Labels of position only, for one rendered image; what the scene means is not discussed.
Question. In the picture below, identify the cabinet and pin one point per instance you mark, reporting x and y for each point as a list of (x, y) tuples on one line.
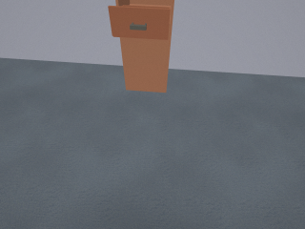
[(146, 61)]

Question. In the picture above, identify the handle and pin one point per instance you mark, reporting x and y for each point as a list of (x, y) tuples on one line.
[(138, 27)]

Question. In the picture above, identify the drawer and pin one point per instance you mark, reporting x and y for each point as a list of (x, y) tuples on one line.
[(156, 18)]

